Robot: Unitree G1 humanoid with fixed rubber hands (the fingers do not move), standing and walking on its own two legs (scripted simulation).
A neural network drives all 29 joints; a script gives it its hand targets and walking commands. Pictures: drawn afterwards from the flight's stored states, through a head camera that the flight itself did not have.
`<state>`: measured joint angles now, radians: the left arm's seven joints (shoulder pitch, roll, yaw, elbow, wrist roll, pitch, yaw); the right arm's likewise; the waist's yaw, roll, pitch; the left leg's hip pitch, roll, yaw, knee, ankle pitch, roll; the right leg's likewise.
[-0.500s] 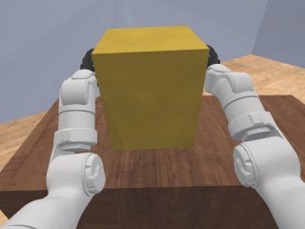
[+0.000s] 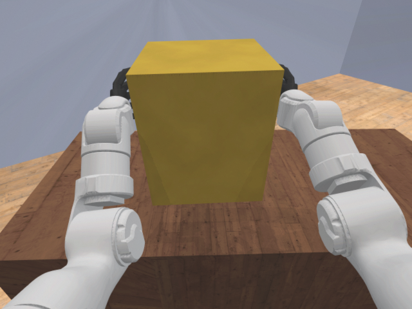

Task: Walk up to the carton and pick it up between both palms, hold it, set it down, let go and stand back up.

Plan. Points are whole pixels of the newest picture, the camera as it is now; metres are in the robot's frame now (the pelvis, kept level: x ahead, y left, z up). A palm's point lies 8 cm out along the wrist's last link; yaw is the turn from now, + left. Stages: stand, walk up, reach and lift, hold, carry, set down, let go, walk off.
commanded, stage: hold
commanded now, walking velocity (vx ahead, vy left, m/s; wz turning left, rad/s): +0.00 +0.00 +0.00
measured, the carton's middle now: (204, 120) +0.38 +0.00 +0.26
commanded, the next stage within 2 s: none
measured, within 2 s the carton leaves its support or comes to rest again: neither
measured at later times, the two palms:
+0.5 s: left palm (122, 104) +0.37 +0.15 +0.30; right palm (288, 99) +0.37 -0.15 +0.30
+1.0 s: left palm (122, 105) +0.37 +0.15 +0.29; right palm (288, 101) +0.37 -0.15 +0.30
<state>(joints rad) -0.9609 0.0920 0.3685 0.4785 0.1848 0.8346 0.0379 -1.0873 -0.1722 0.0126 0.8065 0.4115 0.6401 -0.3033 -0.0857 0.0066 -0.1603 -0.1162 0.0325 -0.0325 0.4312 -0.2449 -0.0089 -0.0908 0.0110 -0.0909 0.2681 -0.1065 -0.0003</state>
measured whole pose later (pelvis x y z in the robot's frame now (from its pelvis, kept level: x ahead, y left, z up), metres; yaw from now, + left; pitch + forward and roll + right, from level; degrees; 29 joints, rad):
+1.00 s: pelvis +0.00 +0.00 +0.00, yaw +0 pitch -4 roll -2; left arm -0.98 0.10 0.36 0.51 0.19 0.82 0.04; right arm -1.12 -0.17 -0.01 0.84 0.40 0.64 -0.30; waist -0.08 0.01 -0.16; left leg -0.13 0.03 -0.03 0.43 -0.24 -0.01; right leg -0.11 0.01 -0.08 0.28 -0.10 0.00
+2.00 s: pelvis +0.00 +0.00 +0.00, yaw +0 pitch -4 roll -2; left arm -0.97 0.09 0.37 0.50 0.19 0.83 0.04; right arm -1.11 -0.17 0.00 0.85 0.40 0.64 -0.29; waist -0.08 0.01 -0.17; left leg -0.12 0.03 -0.03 0.43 -0.24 -0.01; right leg -0.10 0.01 -0.08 0.27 -0.10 0.00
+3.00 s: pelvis +0.00 +0.00 +0.00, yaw +0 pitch -4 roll -2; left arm -0.93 0.08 0.36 0.43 0.19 0.84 0.04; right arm -1.07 -0.17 0.02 0.78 0.42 0.65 -0.31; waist -0.09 0.02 -0.14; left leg -0.11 0.03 -0.03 0.44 -0.25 -0.01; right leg -0.08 0.01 -0.08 0.28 -0.12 0.00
